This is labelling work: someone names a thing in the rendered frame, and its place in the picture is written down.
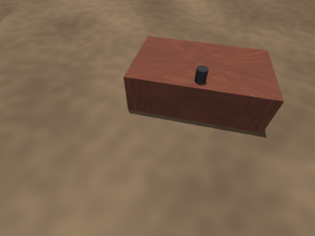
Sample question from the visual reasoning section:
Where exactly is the can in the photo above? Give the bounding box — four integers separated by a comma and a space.
194, 65, 209, 84

